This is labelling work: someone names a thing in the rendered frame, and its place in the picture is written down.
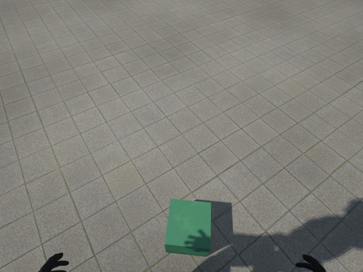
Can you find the carton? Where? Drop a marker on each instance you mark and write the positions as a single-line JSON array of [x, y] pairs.
[[188, 227]]

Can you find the robot right hand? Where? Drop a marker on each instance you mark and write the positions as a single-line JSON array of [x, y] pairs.
[[313, 264]]

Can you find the robot left hand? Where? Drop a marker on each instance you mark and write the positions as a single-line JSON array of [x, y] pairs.
[[53, 262]]

